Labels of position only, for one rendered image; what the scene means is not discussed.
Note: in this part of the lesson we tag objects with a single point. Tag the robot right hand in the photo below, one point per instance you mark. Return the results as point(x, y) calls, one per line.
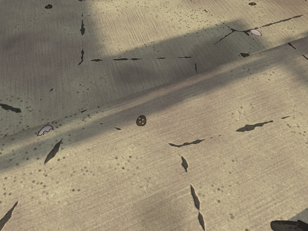
point(289, 225)

